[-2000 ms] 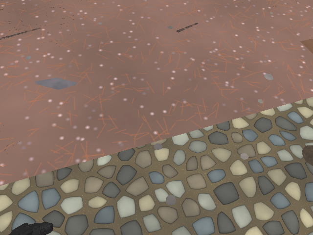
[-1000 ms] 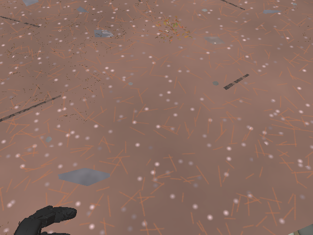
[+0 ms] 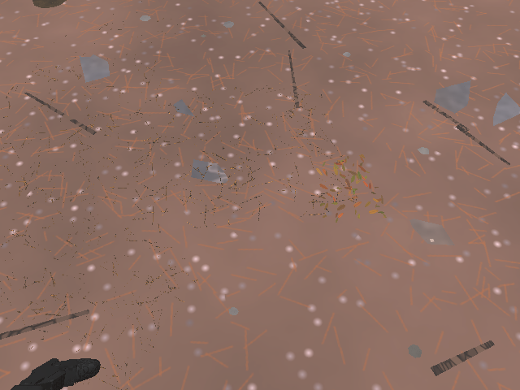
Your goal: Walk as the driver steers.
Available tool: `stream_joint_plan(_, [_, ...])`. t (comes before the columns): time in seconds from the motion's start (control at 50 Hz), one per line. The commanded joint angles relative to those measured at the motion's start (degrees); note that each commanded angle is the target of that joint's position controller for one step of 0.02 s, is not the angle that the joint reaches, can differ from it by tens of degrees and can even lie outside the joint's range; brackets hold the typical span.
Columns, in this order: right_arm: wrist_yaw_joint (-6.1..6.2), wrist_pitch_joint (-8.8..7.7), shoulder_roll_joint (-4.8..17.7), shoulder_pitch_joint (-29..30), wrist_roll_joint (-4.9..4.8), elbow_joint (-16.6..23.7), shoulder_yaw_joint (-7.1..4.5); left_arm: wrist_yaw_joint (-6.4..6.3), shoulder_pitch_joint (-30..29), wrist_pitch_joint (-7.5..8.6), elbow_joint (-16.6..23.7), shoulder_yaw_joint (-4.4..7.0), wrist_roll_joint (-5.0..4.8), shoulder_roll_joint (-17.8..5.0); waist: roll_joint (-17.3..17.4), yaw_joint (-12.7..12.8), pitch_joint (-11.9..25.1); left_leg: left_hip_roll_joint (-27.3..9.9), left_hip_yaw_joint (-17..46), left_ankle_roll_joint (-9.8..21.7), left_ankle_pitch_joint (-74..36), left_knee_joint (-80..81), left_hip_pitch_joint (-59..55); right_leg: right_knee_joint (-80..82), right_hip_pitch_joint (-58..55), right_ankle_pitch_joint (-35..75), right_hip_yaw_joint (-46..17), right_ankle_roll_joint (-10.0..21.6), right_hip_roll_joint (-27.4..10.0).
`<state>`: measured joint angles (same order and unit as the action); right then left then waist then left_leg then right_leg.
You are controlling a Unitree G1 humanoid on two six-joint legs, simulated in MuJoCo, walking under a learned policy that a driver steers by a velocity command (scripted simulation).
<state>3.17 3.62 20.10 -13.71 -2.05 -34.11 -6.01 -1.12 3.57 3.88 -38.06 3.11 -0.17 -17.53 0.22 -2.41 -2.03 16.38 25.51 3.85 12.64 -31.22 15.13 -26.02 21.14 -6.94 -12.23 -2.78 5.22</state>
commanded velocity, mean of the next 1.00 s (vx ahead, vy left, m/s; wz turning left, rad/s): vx -0.07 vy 0.00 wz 0.22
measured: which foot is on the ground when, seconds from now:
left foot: down 0.00-0.00, up 0.02-0.50, down 0.52-0.94, up 0.96-1.00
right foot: down 0.00-0.52, up 0.54-0.90, down 0.92-1.00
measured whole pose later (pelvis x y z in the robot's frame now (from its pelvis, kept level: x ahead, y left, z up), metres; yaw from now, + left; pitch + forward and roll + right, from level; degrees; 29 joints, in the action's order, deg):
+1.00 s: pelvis -0.01 -0.01 -0.01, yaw +9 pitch +2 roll +2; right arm 3.9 4.4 14.9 0.9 0.4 -41.5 -3.8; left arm 0.5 15.9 -1.5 -37.2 3.2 1.9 -16.1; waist 1.7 4.1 -5.8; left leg -2.6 -6.0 -1.5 33.5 -56.0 24.9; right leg -38.7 22.8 -17.7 1.2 2.3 -1.2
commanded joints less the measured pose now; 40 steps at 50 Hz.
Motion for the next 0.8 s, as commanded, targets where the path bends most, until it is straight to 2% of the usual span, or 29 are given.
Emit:
stream_joint_plan(0.02, [-0.79, -0.42, 0.31, -5.45, 0.50, 3.08, 0.40, -0.44, -1.62, 0.09, 4.57, 2.69, 0.42, -8.51, -7.68, -1.92, 12.61, -5.14, -0.05, -2.26, 25.34, -16.07, 7.69, 4.49, -22.73, 22.52, -11.70, 8.93, -19.22])
stream_joint_plan(0.04, [-1.39, -0.81, 5.65, -5.52, -0.28, 5.01, -0.82, -0.21, 0.85, -0.81, 4.62, 2.71, 2.69, -8.83, -15.44, -1.61, 12.52, -4.13, -7.19, -4.78, 29.17, -26.66, 15.68, 5.40, -21.13, 25.97, -20.98, 16.99, -27.41])
stream_joint_plan(0.06, [-1.77, -1.06, 10.62, -4.72, 0.26, 4.10, -2.06, -0.37, 0.72, -0.95, 5.03, 2.83, 2.01, -6.87, -12.19, -0.47, 10.46, -8.71, -9.64, -7.62, 23.92, -33.39, 17.61, 6.26, -18.61, 20.47, -20.52, 18.31, -27.34])
stream_joint_plan(0.08, [-1.77, -0.62, 11.84, -4.30, 0.06, 2.78, -2.63, -0.76, -1.45, -1.35, 5.66, 2.29, 1.42, -4.79, -8.34, -0.10, 7.39, -10.69, -10.92, -8.76, 18.88, -36.15, 19.02, 5.80, -16.44, 13.48, -13.47, 15.97, -23.01])
stream_joint_plan(0.1, [-1.42, 0.17, 10.60, -4.83, 0.18, 1.60, -2.51, -1.19, -2.37, -2.09, 6.19, 1.92, 1.04, -4.13, -5.64, -0.15, 6.12, -11.67, -12.35, -9.37, 15.49, -39.40, 19.44, 5.67, -14.61, 7.95, -8.73, 13.62, -19.80])
stream_joint_plan(0.12, [-1.33, 0.59, 9.30, -5.34, 0.32, 1.68, -2.11, -1.59, -3.11, -2.68, 6.40, 1.80, 0.91, -4.59, -5.15, 0.01, 4.45, -12.11, -14.66, -9.85, 12.86, -43.09, 20.31, 6.44, -12.00, 7.44, -5.52, 13.22, -18.55])
stream_joint_plan(0.14, [-1.41, 0.66, 7.85, -4.84, 0.22, 2.21, -1.61, -1.90, -3.04, -3.05, 6.35, 1.57, 1.25, -4.71, -5.59, 0.29, 3.24, -13.11, -17.49, -10.16, 11.16, -45.08, 20.84, 7.57, -10.06, 8.58, -2.24, 13.56, -17.49])
stream_joint_plan(0.18, [-1.32, 0.38, 5.53, -2.71, -0.07, 3.62, -0.79, -2.30, -1.68, -3.63, 5.77, 1.48, 1.80, -4.69, -7.58, 1.49, 3.23, -15.71, -21.25, -10.89, 8.36, -43.08, 22.65, 8.98, -11.36, 9.12, 2.64, 14.35, -16.21])
stream_joint_plan(0.26, [-1.50, -0.24, 4.13, 1.28, 0.31, 5.63, -0.23, -2.30, 1.61, -4.08, 4.30, 2.23, 1.92, -5.99, -7.89, 4.05, 5.46, -20.78, -22.80, -12.29, 7.03, -36.33, 24.91, 9.81, -18.09, 10.39, 5.50, 16.74, -19.69])
stream_joint_plan(0.36, [-2.48, -0.14, 2.43, 2.64, 0.87, 6.04, 0.35, -1.07, 0.63, -4.00, 3.22, 3.44, 1.35, -7.97, -7.96, 3.84, 6.25, -22.91, -25.36, -10.42, 5.66, -25.25, 18.13, 10.18, -16.77, 8.40, 11.61, 16.48, -22.21])
stream_joint_plan(0.42, [-3.19, 0.33, 2.03, 3.64, 1.03, 6.26, 0.51, -0.01, 1.50, -3.74, 2.20, 4.08, 0.33, -9.09, -8.09, 3.98, 6.32, -21.53, -27.56, -8.13, 8.08, -16.73, 11.03, 8.43, -14.71, 11.12, 13.89, 15.63, -23.04])
stream_joint_plan(0.46, [-3.38, 0.48, 1.13, 2.68, 1.36, 6.13, 0.63, 0.68, 2.72, -3.54, 0.97, 3.99, -1.32, -9.54, -7.62, 2.65, 7.22, -19.09, -27.73, -5.83, 8.47, -7.39, 5.83, 4.89, -15.44, 15.70, 12.87, 15.10, -23.44])
stream_joint_plan(0.48, [-3.43, 0.41, 0.78, -0.43, 1.51, 4.64, 0.61, 0.87, 2.16, -3.51, 0.42, 3.59, -2.26, -8.98, -7.17, 0.72, 7.64, -17.63, -28.23, -3.94, 3.18, 1.68, 0.29, 1.68, -13.99, 16.71, 13.63, 13.59, -22.50])
stream_joint_plan(0.5, [-3.21, 0.20, 2.28, -3.61, 1.73, 2.95, 0.25, 1.22, 4.70, -3.26, -1.22, 2.52, -2.66, -6.36, -4.47, -0.18, 8.09, -17.12, -26.87, -2.05, -6.64, 10.55, -8.90, -2.24, -8.61, 12.73, 15.66, 9.94, -20.31])
stream_joint_plan(0.52, [-2.52, -0.11, 6.02, -5.55, 1.96, 2.46, -0.21, 2.00, 6.78, -2.84, -1.00, 0.38, 0.00, -1.24, 7.30, 1.44, 11.47, -27.80, -13.92, 0.49, -25.62, 11.11, -21.33, -12.09, 1.77, -7.03, 20.16, 4.17, -15.09])
stream_joint_plan(0.54, [-2.01, -0.81, 6.53, -0.10, 3.66, 4.03, 0.75, 2.48, 7.21, -2.65, 0.16, -0.60, 1.70, 0.70, 17.62, 3.29, 11.80, -40.01, -5.36, 10.62, -33.34, 9.36, -17.71, -18.27, 9.34, -29.61, 19.43, -0.45, -10.74])
stream_joint_plan(0.56, [-2.24, -1.83, 1.66, 1.42, 4.83, 4.14, 1.96, 2.12, 5.76, -3.19, -0.99, 0.73, 0.61, -3.95, 10.67, 0.43, 12.97, -38.89, -9.76, 13.77, -30.75, 9.83, -13.23, -24.68, 6.82, -30.14, 13.64, -1.95, -11.81])
stream_joint_plan(0.58, [-2.46, -2.56, 2.28, 2.42, 5.15, 2.38, 1.74, 1.91, 5.20, -3.76, -0.90, 1.48, -1.07, -5.75, 11.41, 0.71, 10.02, -35.75, -14.15, 12.08, -24.55, 10.50, -10.27, -28.44, 7.39, -28.14, 12.55, -1.82, -10.61])
stream_joint_plan(0.6, [-2.40, -2.99, 4.65, 4.23, 4.58, 1.74, 0.80, 1.26, 5.95, -4.42, -2.04, 2.30, -1.54, -7.12, 10.68, 0.91, 7.68, -33.46, -17.22, 9.97, -20.49, 11.01, -9.64, -32.12, 9.68, -25.59, 12.39, -1.77, -9.84])
stream_joint_plan(0.62, [-2.06, -3.23, 5.53, 5.75, 3.68, 1.45, 0.46, 0.54, 6.60, -5.18, -2.48, 3.10, -1.31, -8.71, 11.38, 0.91, 5.41, -33.57, -18.93, 9.24, -22.43, 11.27, -8.45, -36.29, 11.80, -23.18, 11.47, -2.10, -9.05])
stream_joint_plan(0.64, [-1.56, -3.23, 4.81, 7.52, 3.58, 1.44, 0.83, 0.06, 7.98, -5.78, -2.87, 3.62, -1.48, -9.16, 11.12, 2.04, 3.72, -33.44, -21.72, 9.29, -31.13, 10.43, -5.76, -41.16, 11.12, -22.49, 10.76, -2.70, -7.62])
stream_joint_plan(0.68, [-0.63, -2.72, 2.07, 10.90, 3.86, 2.09, 1.60, -0.74, 11.77, -6.56, -3.33, 3.90, -1.95, -7.97, 9.53, 4.18, 4.32, -33.78, -25.76, 9.46, -38.40, 9.21, -5.97, -46.33, 11.03, -21.15, 11.05, -4.09, -6.38])
stream_joint_plan(0.72, [0.01, -2.04, 0.37, 12.90, 3.69, 2.01, 2.05, -1.20, 12.42, -7.32, -2.52, 3.40, -1.68, -5.72, 8.13, 4.58, 4.27, -33.91, -27.90, 9.49, -39.10, 8.05, -7.90, -43.84, 11.99, -18.73, 11.76, -5.08, -7.07])
stream_joint_plan(0.76, [0.60, -1.34, 0.28, 13.74, 3.47, 1.33, 1.87, -0.58, 12.28, -7.70, -0.99, 2.28, -1.15, -3.08, 7.46, 4.36, 5.13, -34.04, -29.66, 9.38, -39.75, 6.33, -10.63, -36.35, 11.08, -16.35, 12.62, -5.10, -8.87])
stream_joint_plan(0.8, [1.00, -0.74, 1.10, 13.42, 3.21, 0.39, 1.30, 0.68, 11.92, -7.43, 0.80, 1.50, -0.99, -2.05, 8.01, 3.41, 6.93, -35.26, -30.47, 9.94, -42.95, 4.81, -12.53, -29.63, 8.26, -15.56, 13.89, -4.24, -10.19])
